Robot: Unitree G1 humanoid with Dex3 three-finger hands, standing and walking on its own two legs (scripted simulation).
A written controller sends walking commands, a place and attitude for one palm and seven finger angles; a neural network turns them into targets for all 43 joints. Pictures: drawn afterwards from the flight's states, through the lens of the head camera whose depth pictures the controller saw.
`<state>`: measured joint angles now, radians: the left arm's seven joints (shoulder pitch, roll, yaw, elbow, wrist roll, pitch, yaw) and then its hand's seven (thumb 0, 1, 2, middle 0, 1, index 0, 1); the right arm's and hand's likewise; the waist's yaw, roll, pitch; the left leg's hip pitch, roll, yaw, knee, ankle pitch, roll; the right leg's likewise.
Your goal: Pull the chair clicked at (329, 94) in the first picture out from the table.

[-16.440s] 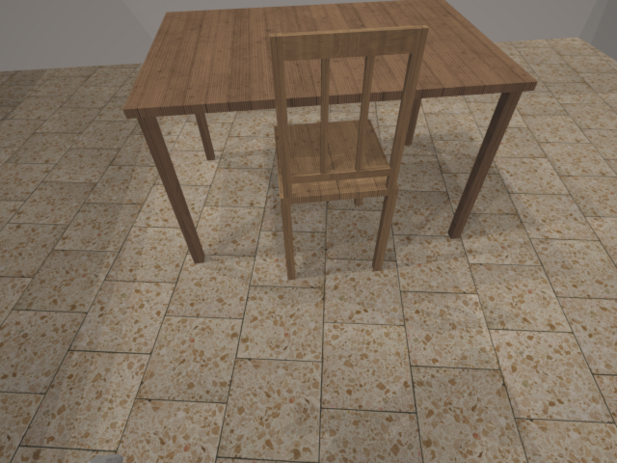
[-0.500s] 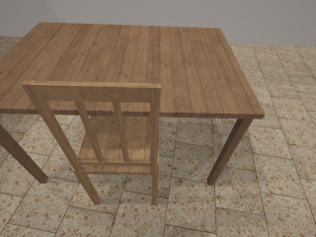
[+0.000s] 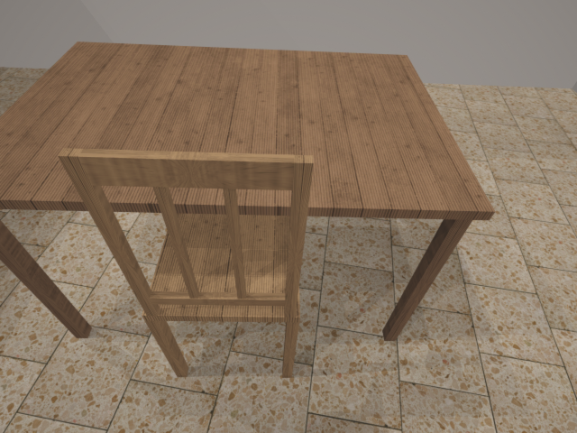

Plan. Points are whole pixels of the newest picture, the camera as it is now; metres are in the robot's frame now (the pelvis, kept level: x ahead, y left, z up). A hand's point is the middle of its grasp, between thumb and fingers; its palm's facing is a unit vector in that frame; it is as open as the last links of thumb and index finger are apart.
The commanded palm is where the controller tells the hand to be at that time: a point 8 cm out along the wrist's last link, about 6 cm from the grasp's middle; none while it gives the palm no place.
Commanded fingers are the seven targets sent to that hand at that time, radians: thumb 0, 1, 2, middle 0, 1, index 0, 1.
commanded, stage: look again from close up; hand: left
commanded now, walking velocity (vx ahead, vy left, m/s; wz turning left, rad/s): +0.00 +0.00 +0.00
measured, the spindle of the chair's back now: (180, 249) +0.44 +0.23 -0.07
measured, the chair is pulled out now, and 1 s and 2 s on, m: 0.00 0.00 0.00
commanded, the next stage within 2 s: none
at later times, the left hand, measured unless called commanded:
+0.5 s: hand out of the picture -0.02 +0.17 -0.18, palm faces +0.03 -0.99 -0.17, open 7.4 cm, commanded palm none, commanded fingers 0.00 0.90 0.90 -0.20 -0.30 -0.20 -0.30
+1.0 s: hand out of the picture -0.01 +0.16 -0.18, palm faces +0.03 -0.99 -0.17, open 7.4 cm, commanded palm none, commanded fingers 0.00 0.90 0.90 -0.20 -0.30 -0.20 -0.30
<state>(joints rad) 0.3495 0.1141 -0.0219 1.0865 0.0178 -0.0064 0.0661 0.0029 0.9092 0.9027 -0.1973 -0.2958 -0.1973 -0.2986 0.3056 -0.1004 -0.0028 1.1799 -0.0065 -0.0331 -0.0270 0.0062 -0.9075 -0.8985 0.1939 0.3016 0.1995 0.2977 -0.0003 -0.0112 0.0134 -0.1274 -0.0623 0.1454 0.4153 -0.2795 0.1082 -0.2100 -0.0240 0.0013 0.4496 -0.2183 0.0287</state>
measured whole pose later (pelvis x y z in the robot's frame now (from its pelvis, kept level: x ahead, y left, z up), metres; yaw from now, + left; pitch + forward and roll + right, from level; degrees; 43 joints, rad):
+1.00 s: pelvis +0.01 +0.01 +0.00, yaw +0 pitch -1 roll -1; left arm 0.34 0.10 -0.01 1.12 0.01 0.00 0.07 0.00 0.91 0.90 -0.20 -0.30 -0.20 -0.30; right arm 0.33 -0.10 0.00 1.19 0.00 -0.03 -0.04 0.01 -0.91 -0.90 0.19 0.30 0.20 0.30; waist 0.00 0.00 0.02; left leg -0.09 -0.08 0.15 0.39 -0.29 0.12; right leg -0.19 -0.03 0.01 0.45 -0.24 0.04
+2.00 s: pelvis +0.01 -0.01 +0.00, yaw -1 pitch -1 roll +0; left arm 0.35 0.10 -0.02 1.13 0.01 -0.01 0.07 0.00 0.91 0.90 -0.20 -0.30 -0.20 -0.30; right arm 0.35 -0.09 0.00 1.19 0.00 -0.04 -0.04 0.01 -0.91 -0.90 0.19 0.30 0.20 0.30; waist 0.00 0.00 0.00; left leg -0.10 -0.05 0.16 0.39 -0.29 0.09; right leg -0.20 -0.01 0.01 0.45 -0.24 0.02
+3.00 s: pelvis +0.01 -0.02 +0.00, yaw -2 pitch -1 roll +0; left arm 0.37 0.09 -0.01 1.14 0.01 -0.01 0.07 0.00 0.91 0.90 -0.20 -0.30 -0.20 -0.30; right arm 0.37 -0.09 0.00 1.19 0.00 -0.04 -0.04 0.01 -0.91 -0.90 0.19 0.30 0.20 0.30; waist -0.01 0.01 -0.01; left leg -0.11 -0.03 0.16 0.40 -0.29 0.07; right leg -0.21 0.01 0.01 0.45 -0.23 0.00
